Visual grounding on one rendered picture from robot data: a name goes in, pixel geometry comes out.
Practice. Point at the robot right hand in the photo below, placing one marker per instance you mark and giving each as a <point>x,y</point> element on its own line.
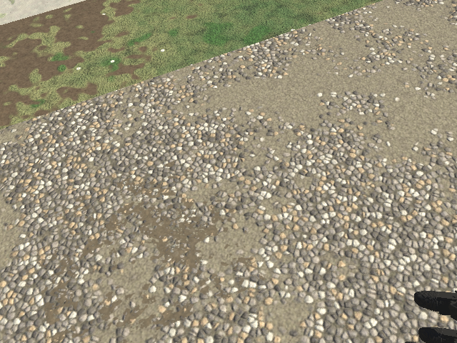
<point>446,304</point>

